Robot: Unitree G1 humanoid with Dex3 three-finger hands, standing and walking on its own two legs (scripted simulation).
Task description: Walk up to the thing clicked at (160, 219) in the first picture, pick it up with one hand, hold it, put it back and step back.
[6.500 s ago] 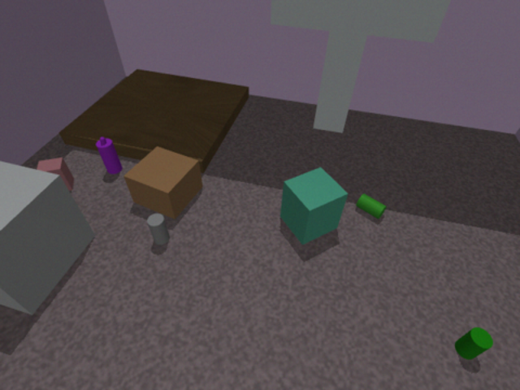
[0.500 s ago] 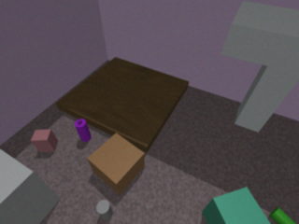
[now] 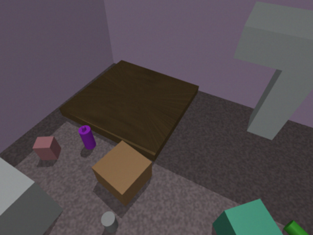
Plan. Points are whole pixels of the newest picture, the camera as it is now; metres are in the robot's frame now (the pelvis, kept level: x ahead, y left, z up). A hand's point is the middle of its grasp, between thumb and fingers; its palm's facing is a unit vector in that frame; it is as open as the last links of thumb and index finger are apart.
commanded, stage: stand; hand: left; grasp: from the side
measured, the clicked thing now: (110, 222) +0.35 +0.24 -0.71
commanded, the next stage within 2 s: go down in 0.32 s
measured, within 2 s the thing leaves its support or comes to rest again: neither
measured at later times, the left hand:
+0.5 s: hand out of the picture +0.10 +0.25 -0.15, palm faces +0.03 -0.94 -0.34, open 7.6 cm
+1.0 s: hand out of the picture +0.13 +0.28 -0.18, palm faces +0.05 -0.94 -0.34, open 16.2 cm
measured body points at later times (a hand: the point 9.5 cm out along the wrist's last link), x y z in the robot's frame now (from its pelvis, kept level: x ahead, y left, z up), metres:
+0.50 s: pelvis +0.00 +0.00 +0.00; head +0.02 +0.00 +0.45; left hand +0.09 +0.30 -0.13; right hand +0.08 -0.30 -0.13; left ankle -0.01 +0.14 -0.75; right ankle +0.00 -0.13 -0.75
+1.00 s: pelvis -0.01 +0.01 -0.05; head +0.06 +0.02 +0.39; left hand +0.13 +0.32 -0.16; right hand +0.13 -0.25 -0.15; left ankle -0.01 +0.14 -0.75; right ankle +0.00 -0.13 -0.75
